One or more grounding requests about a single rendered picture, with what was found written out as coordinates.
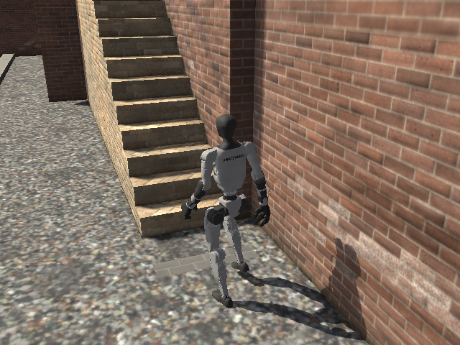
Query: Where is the robot left thigh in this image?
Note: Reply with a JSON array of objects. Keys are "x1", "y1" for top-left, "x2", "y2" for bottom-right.
[{"x1": 204, "y1": 205, "x2": 226, "y2": 263}]

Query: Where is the right robot foot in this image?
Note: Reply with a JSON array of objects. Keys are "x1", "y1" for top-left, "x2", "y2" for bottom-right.
[{"x1": 231, "y1": 261, "x2": 249, "y2": 272}]

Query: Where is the robot left forearm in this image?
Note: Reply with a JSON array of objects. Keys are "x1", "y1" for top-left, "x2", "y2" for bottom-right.
[{"x1": 186, "y1": 180, "x2": 206, "y2": 209}]

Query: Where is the right robot upper arm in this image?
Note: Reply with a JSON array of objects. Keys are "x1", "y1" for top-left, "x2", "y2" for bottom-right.
[{"x1": 240, "y1": 142, "x2": 264, "y2": 180}]

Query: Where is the left robot upper arm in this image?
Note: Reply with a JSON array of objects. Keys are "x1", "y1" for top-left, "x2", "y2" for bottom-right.
[{"x1": 201, "y1": 148, "x2": 217, "y2": 190}]

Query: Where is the robot right forearm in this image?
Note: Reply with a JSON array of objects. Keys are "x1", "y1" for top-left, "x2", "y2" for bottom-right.
[{"x1": 255, "y1": 171, "x2": 268, "y2": 206}]

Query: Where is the robot right hand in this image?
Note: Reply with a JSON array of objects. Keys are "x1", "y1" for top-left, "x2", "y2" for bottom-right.
[{"x1": 254, "y1": 204, "x2": 271, "y2": 227}]

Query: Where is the robot left hand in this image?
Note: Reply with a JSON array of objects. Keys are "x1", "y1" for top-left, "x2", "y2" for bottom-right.
[{"x1": 181, "y1": 203, "x2": 197, "y2": 220}]

